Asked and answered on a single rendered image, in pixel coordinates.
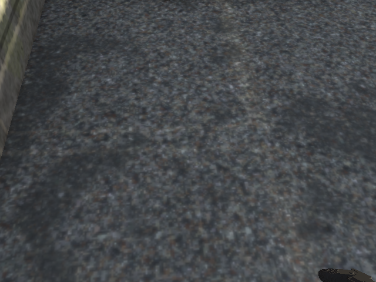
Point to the robot right hand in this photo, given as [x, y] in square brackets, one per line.
[340, 275]

